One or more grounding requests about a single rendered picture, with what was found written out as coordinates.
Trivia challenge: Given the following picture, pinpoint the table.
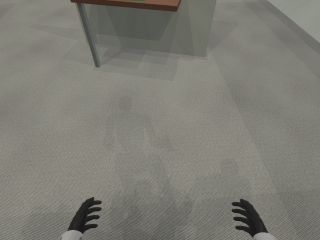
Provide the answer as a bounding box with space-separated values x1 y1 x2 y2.
70 0 181 68

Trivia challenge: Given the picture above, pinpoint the right robot hand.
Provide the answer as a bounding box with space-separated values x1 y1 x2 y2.
231 199 268 238

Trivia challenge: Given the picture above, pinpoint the left robot forearm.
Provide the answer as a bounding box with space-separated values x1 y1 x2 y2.
59 230 83 240

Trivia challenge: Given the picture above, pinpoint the left robot hand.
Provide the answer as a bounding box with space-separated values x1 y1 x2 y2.
67 197 102 234

